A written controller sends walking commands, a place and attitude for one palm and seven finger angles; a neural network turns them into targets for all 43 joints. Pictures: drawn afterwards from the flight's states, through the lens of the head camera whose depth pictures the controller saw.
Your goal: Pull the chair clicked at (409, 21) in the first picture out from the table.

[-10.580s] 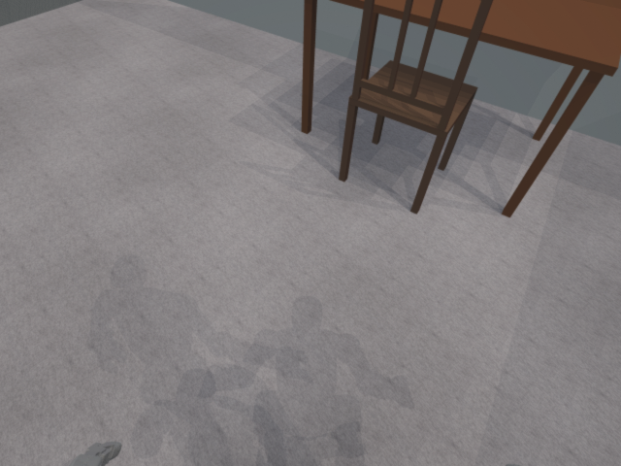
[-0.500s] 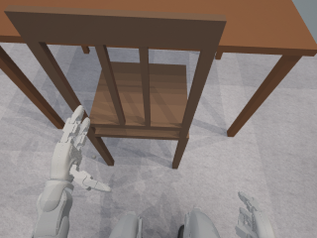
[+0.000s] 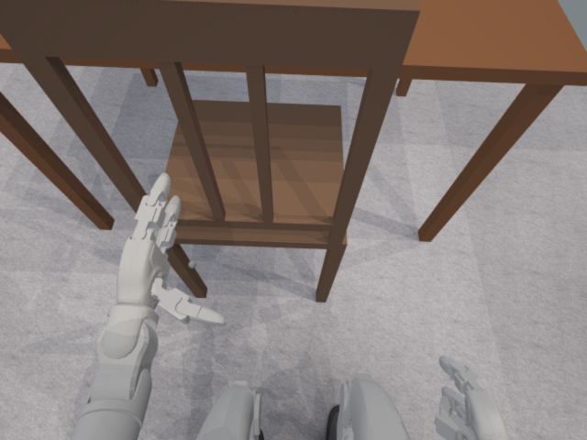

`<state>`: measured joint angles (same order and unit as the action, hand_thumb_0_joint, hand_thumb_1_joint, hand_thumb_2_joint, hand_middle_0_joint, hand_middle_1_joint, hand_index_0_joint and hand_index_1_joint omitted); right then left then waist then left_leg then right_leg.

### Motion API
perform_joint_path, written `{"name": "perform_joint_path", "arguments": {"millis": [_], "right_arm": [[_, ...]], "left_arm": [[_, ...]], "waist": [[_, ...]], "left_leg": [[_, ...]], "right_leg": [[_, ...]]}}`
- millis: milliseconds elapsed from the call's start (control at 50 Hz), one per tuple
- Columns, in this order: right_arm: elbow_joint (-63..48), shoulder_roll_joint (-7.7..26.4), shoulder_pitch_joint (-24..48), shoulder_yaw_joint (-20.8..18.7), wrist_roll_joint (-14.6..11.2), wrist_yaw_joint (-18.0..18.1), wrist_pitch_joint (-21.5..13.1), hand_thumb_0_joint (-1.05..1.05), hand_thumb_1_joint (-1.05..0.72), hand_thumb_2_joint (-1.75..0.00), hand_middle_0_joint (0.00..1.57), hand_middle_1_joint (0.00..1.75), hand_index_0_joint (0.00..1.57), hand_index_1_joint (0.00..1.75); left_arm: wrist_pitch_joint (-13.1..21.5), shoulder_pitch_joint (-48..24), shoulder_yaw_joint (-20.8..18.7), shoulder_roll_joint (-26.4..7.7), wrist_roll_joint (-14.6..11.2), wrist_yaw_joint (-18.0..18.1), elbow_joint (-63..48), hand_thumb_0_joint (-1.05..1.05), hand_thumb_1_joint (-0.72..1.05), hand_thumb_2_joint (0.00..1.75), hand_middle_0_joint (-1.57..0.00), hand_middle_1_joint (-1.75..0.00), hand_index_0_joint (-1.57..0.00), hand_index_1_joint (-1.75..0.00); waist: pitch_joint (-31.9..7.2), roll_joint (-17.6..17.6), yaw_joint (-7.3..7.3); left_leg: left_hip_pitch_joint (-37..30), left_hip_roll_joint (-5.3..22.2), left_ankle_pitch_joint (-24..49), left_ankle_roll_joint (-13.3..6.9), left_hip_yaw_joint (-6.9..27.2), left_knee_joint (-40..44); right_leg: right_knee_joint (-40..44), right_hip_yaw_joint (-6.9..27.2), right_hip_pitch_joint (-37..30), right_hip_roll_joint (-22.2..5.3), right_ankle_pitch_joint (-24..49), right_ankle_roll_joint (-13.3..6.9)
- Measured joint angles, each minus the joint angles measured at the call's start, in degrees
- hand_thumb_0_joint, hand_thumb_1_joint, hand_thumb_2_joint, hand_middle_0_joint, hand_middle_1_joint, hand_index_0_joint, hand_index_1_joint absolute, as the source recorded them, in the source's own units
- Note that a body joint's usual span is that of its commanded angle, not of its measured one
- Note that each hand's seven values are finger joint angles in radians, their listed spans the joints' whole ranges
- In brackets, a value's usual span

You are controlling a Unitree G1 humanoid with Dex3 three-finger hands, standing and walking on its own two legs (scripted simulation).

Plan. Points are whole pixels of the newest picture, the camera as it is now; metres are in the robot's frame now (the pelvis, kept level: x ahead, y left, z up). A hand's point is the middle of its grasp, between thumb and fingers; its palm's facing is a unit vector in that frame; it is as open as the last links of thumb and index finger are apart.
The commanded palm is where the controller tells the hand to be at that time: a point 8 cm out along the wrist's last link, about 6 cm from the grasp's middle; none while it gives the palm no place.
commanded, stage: aim the fingers beside a spindle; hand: left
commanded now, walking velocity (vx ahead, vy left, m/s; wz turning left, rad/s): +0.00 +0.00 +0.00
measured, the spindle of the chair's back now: (201, 159) +0.49 +0.15 +0.03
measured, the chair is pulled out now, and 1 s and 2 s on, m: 0.00 0.00 0.00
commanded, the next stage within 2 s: push the fingers through the gap in 0.78 s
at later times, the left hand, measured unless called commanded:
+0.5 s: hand (202, 258) +0.34 +0.13 +0.01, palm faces -0.03 -1.00 -0.03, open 16.9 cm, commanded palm +0.32 +0.19 +0.01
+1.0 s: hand (203, 256) +0.35 +0.13 +0.01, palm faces -0.03 -1.00 -0.04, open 16.9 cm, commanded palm +0.33 +0.19 +0.01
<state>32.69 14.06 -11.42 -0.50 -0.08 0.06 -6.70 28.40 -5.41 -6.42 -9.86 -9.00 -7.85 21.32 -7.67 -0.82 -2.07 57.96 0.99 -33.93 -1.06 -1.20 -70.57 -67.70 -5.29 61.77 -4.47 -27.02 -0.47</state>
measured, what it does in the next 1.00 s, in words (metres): stands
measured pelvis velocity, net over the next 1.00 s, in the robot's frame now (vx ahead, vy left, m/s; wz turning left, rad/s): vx -0.01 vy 0.00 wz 0.00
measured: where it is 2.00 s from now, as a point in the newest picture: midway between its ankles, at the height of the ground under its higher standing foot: outside the picture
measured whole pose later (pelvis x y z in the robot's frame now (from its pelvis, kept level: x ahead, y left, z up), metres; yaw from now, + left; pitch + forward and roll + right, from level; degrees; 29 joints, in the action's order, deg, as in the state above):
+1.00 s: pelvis -0.01 +0.00 -0.01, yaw +0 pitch +23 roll -1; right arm 32.7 14.3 -11.3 -0.5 -0.1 0.0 -4.8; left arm 29.5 -10.6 -5.9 -9.7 -8.1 -5.6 25.7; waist -7.8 -1.1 -2.3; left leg 60.9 0.8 -34.1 -0.9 -1.1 -72.4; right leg -69.8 -5.1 64.8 -4.6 -27.3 -0.7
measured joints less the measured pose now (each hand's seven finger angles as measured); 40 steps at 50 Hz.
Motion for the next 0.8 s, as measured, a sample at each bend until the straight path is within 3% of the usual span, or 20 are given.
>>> {"name": "perform_joint_path", "arguments": {"millis": [240,800], "right_arm": [[0.5,0.1,0.0,-0.1,0.2,-0.3,1.0,0.01,-0.91,-0.9,0.2,0.3,0.2,0.3],[-0.3,0.4,0.3,-0.3,0.0,-0.2,1.9,0.01,-0.91,-0.9,0.2,0.3,0.2,0.3]], "left_arm": [[0.7,-5.0,0.5,0.3,0.7,1.1,3.9,-0.01,-0.5,0.3,-0.06,-0.08,-0.06,-0.08],[0.5,-5.0,0.8,0.4,0.8,2.2,3.4,-0.01,-0.5,0.3,-0.06,-0.08,-0.06,-0.08]], "waist": [[-0.2,-0.1,-0.4],[0.0,-0.4,-0.38]], "left_leg": [[2.8,-0.1,-0.3,0.1,0.0,-2.0],[2.8,-0.1,0.0,0.2,-0.1,-1.7]], "right_leg": [[-2.0,0.1,2.8,-0.2,-0.3,-0.2],[-2.0,0.3,3.1,-0.1,-0.1,-0.3]]}}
